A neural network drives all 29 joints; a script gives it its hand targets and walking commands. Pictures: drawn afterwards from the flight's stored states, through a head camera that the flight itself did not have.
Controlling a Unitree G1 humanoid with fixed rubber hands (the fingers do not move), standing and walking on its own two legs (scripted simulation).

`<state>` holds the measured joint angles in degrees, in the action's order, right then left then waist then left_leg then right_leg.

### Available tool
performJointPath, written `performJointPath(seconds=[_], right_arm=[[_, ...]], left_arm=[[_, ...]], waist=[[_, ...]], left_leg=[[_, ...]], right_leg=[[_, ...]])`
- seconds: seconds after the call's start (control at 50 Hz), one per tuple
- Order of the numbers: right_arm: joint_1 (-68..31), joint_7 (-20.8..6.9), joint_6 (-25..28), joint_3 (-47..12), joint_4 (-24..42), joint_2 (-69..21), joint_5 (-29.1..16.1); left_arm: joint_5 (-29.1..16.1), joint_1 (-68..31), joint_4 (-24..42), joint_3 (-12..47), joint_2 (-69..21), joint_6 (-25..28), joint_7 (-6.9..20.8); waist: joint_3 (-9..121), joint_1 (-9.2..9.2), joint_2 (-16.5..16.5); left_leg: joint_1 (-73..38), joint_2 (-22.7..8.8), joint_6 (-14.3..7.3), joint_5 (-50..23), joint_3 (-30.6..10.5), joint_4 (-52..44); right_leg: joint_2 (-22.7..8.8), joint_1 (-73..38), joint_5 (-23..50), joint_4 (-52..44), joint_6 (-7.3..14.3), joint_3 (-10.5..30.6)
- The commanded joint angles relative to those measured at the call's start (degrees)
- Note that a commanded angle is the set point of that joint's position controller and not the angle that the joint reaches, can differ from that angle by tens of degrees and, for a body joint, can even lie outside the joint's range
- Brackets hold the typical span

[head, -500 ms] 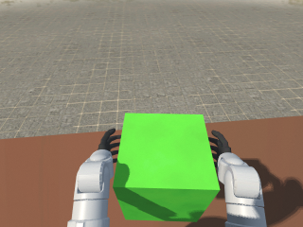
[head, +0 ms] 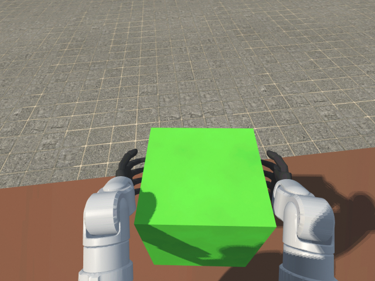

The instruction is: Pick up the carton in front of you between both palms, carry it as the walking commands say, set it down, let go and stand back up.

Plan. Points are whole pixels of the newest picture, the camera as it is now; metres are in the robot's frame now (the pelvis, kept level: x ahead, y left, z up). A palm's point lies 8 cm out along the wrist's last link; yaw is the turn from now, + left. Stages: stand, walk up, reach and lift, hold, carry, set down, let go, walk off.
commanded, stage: carry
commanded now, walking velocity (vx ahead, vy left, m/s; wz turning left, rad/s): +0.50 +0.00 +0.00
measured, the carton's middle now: (200, 200) +0.28 -0.01 +0.02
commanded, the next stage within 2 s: none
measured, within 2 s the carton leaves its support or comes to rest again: neither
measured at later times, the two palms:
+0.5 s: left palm (140, 91) +0.61 +0.16 +0.08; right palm (241, 91) +0.59 -0.14 +0.08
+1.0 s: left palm (161, 26) +1.01 +0.13 +0.11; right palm (234, 25) +1.02 -0.17 +0.10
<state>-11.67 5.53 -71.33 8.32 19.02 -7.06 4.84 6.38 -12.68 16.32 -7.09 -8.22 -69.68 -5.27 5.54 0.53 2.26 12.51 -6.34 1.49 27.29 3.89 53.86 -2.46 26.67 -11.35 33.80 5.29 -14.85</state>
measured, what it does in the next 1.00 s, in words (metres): walks ahead: left foot, then right foot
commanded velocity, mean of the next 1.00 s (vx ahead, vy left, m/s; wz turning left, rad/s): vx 0.50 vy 0.00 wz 0.00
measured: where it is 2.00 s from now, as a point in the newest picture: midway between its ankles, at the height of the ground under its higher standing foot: (190, 137)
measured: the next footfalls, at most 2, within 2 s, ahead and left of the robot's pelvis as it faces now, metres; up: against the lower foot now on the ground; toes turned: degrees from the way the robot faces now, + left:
left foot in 0.40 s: +0.44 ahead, +0.10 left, +0.00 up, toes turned +11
right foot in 0.88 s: +0.76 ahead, -0.09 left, +0.00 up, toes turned -9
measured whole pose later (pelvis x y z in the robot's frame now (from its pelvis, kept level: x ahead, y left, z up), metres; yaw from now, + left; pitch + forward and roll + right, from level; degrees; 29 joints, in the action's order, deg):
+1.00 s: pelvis +0.65 -0.02 +0.00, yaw -1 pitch +4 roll +1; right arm -40.6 7.1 -69.9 10.7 -6.8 1.5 2.3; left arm 3.0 -39.7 -7.5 -11.3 0.2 -68.2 -7.3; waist -2.3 -2.2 1.3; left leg 23.2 -0.8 -3.0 24.9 1.1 71.4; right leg -0.2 28.4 -12.1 36.2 6.2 -9.8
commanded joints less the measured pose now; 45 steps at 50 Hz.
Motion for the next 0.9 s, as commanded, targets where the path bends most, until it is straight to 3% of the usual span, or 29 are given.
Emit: performJointPath(seconds=[0.0, 0.02, 0.06, 0.1, 0.18, 0.3, 0.34, 0.36, 0.38, 0.4, 0.42, 0.44, 0.48, 0.5, 0.52, 0.58, 0.66, 0.74, 0.78, 0.8, 0.82, 0.84, 0.86, 0.88], right_arm=[[-29.00, -15.30, 0.09, -42.85, 3.46, -51.95, -23.10], [-28.38, -15.24, 0.85, -43.05, 4.08, -53.07, -22.89], [-26.84, -14.82, 2.21, -43.76, 4.67, -55.67, -21.97], [-24.17, -14.09, 3.45, -43.95, 4.45, -55.98, -20.61], [-20.39, -12.83, 4.22, -43.86, 4.58, -53.95, -18.39], [-19.54, -13.46, 2.28, -43.53, 5.59, -50.87, -19.29], [-20.46, -13.91, 1.71, -43.23, 5.39, -50.11, -20.12], [-20.15, -14.09, 1.59, -42.80, 4.91, -49.84, -20.30], [-20.32, -14.30, 1.49, -42.50, 4.74, -49.43, -20.43], [-20.39, -14.54, 1.60, -41.84, 4.09, -48.35, -19.98], [-19.79, -14.68, 1.95, -42.11, 2.32, -49.52, -20.26], [-21.35, -14.83, 2.16, -42.41, 3.86, -50.64, -21.32], [-25.01, -14.89, 2.97, -43.79, 4.64, -53.32, -22.47], [-26.76, -14.89, 3.40, -44.55, 5.09, -53.92, -23.11], [-28.18, -14.93, 3.78, -45.26, 5.18, -54.12, -23.50], [-29.85, -15.00, 4.56, -45.60, 3.88, -51.72, -23.99], [-35.89, -14.42, 5.18, -44.65, 0.32, -45.69, -23.78], [-45.42, -12.86, 4.60, -41.62, -5.40, -41.79, -24.35], [-49.36, -12.14, 4.06, -39.69, -9.25, -41.50, -24.38], [-51.82, -11.80, 3.82, -38.77, -11.14, -41.75, -24.39], [-54.29, -11.47, 3.59, -37.75, -13.03, -41.95, -24.35], [-56.84, -11.20, 3.35, -36.79, -15.16, -42.69, -24.42], [-58.58, -10.93, 3.20, -35.91, -17.14, -43.36, -24.66], [-59.83, -10.63, 2.94, -35.12, -18.50, -45.28, -24.92]], left_arm=[[-22.51, -24.87, 5.13, 39.51, -52.04, -0.61, 13.93], [-23.09, -26.04, 6.52, 40.39, -53.68, 0.01, 14.18], [-24.09, -26.40, 8.04, 41.58, -55.28, 1.07, 14.68], [-25.22, -25.74, 9.27, 42.70, -54.63, 1.52, 15.29], [-25.55, -22.45, 9.43, 42.95, -51.35, 1.53, 16.16], [-23.29, -18.56, 7.76, 41.00, -48.00, 0.20, 15.91], [-23.00, -19.25, 7.78, 40.83, -47.31, -0.20, 15.69], [-22.99, -19.94, 8.12, 40.94, -46.85, -0.40, 15.58], [-22.90, -20.62, 8.36, 40.95, -46.34, -0.54, 15.46], [-23.26, -22.19, 9.35, 41.47, -46.45, -0.94, 15.28], [-23.26, -23.13, 10.15, 42.00, -46.23, -1.04, 15.25], [-23.25, -24.12, 9.20, 42.23, -47.60, -0.63, 15.19], [-23.74, -26.50, 8.65, 42.97, -50.24, 0.53, 15.15], [-24.02, -26.95, 8.22, 43.21, -51.19, 1.10, 14.98], [-23.88, -27.31, 7.96, 43.44, -51.26, 1.61, 14.72], [-22.96, -28.10, 5.36, 43.70, -49.92, 2.77, 13.73], [-22.39, -34.72, 2.16, 42.90, -45.11, 3.37, 12.32], [-23.32, -44.10, -3.37, 39.47, -40.95, 2.65, 11.07], [-23.78, -48.20, -6.79, 37.10, -40.22, 1.98, 10.82], [-23.98, -50.48, -8.85, 35.75, -40.14, 1.72, 10.78], [-24.14, -52.30, -11.11, 34.30, -40.24, 1.55, 10.76], [-24.48, -53.39, -13.83, 32.93, -40.77, 1.46, 10.80], [-24.79, -54.16, -15.82, 31.51, -41.44, 1.35, 10.93], [-24.65, -56.11, -17.40, 29.92, -40.14, 1.33, 11.02]], waist=[[16.53, -1.64, -7.49], [16.48, -1.39, -4.21], [16.65, -1.33, -6.21], [16.26, -1.37, -7.77], [12.37, -1.45, -9.62], [5.40, -1.91, -11.08], [6.73, -1.37, -11.51], [9.44, -0.45, -10.06], [12.77, 0.64, -7.29], [17.98, 1.63, 4.04], [19.98, 1.57, 16.01], [18.82, 1.12, 11.10], [17.51, 1.07, 1.98], [17.00, 0.65, 0.43], [16.98, 0.36, 0.74], [14.91, 0.61, 3.35], [11.05, 2.17, 4.22], [8.76, 2.88, 5.82], [8.02, 2.19, 6.49], [8.18, 1.55, 5.93], [9.37, 0.34, 5.43], [13.13, -2.23, 3.51], [18.97, -4.26, -1.18], [25.07, -3.90, -12.73]], left_leg=[[29.86, -0.48, -2.94, -3.43, -3.25, 19.13], [28.49, -1.86, -3.07, -7.10, -3.61, 15.48], [24.59, -1.71, -2.51, -10.60, -2.00, 8.46], [24.10, -0.54, -1.97, -11.89, 0.27, 2.58], [25.99, 1.13, -1.42, -17.83, 4.30, -11.19], [19.38, 3.56, -3.21, -25.11, 9.77, -23.79], [10.71, 5.61, -3.93, -24.35, 12.09, -25.86], [1.58, 8.36, -4.07, -21.77, 14.63, -27.21], [-10.61, 5.51, -4.34, -18.58, 10.60, -27.08], [-23.91, -10.17, -10.54, -8.38, -13.09, -30.84], [-30.74, -18.01, -16.73, -12.12, -33.21, -38.72], [-30.05, -17.89, -16.83, -20.27, -29.29, -37.37], [-22.79, -14.90, -14.07, -29.78, -18.46, -34.89], [-18.77, -13.58, -12.26, -28.12, -14.63, -35.86], [-16.03, -12.65, -11.04, -25.03, -11.30, -37.23], [-13.28, -11.17, -11.41, -22.07, -5.93, -39.72], [-13.76, -8.39, -12.00, -28.56, -0.52, -38.79], [-12.12, -6.70, -10.94, -32.90, 2.68, -36.28], [-12.80, -7.06, -9.81, -35.36, 3.09, -34.16], [-13.34, -7.01, -8.95, -40.56, 3.55, -31.62], [-14.71, -6.27, -7.69, -46.18, 4.79, -27.01], [-14.26, -4.01, -5.78, -48.89, 7.53, -16.81], [-7.03, -1.83, -4.74, -38.26, 7.42, -3.62], [9.57, 4.69, -2.78, -20.11, 5.59, 12.72]], right_leg=[[-20.97, -36.90, 3.46, -19.55, 6.63, 35.17], [-19.72, -34.49, 6.21, -20.09, 4.75, 30.56], [-17.15, -31.51, 9.11, -21.59, 2.19, 22.62], [-15.54, -32.02, 11.75, -22.06, 2.05, 18.01], [-12.72, -34.45, 17.78, -22.16, 1.85, 11.60], [-11.22, -33.47, 25.56, -20.52, 0.46, 5.98], [-10.55, -32.40, 34.00, -13.18, -0.86, 3.22], [-8.54, -29.39, 35.89, -4.81, -1.98, 0.44], [-6.86, -21.28, 27.84, 5.16, -3.39, 0.77], [-2.57, -5.94, 12.07, 22.67, -5.95, 2.46], [4.99, 8.71, -15.22, 37.29, -6.28, 6.56], [1.87, 13.75, -17.56, 45.20, -4.70, 12.74], [-2.79, 14.23, -13.18, 43.96, -2.70, 15.27], [-4.17, 12.65, -10.40, 40.13, -2.53, 15.61], [-4.47, 10.70, -8.40, 37.39, -2.66, 14.76], [-4.04, 11.31, -4.87, 29.25, -3.76, 11.90], [-2.89, 14.11, 1.16, 15.75, -4.22, 8.43], [-0.15, 9.34, 7.54, 5.22, -2.31, 5.19], [0.70, 6.27, 8.03, 2.42, -0.99, 4.96], [1.54, 3.74, 7.61, 0.43, -0.46, 4.86], [3.00, 0.20, 5.93, -2.23, -0.14, 3.67], [5.46, -9.15, 5.01, -5.28, 0.02, 1.32], [1.30, -22.34, 1.76, -4.46, 0.30, 6.90], [-14.49, -36.10, -3.38, -6.91, 5.95, 33.33]])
